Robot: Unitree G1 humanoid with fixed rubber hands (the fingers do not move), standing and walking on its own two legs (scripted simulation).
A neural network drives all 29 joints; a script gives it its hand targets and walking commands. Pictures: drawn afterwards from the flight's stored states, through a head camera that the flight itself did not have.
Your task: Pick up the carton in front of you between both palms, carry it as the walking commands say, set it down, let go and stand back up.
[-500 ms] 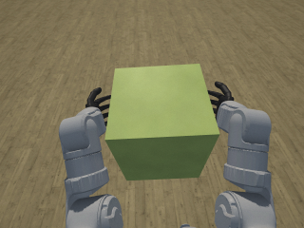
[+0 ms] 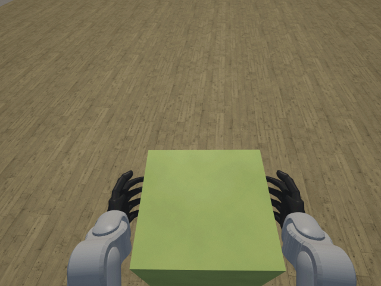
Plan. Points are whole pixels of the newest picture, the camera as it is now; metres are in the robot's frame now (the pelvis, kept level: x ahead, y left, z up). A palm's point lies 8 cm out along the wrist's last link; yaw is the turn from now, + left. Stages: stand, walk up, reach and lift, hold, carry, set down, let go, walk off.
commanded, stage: carry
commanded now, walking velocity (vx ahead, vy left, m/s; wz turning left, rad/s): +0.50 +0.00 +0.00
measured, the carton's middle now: (203, 225) +0.26 +0.00 +0.02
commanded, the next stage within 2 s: none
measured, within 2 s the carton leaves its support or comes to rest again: neither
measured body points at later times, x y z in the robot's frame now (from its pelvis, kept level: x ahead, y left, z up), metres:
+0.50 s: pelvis +0.31 -0.05 -0.01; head +0.28 -0.06 +0.44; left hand +0.56 +0.11 +0.08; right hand +0.56 -0.20 +0.07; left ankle +0.12 +0.07 -0.69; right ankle +0.42 -0.14 -0.73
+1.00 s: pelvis +0.56 -0.03 +0.01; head +0.54 -0.01 +0.46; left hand +0.81 +0.13 +0.09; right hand +0.81 -0.18 +0.10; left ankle +0.61 +0.06 -0.73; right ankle +0.47 -0.15 -0.73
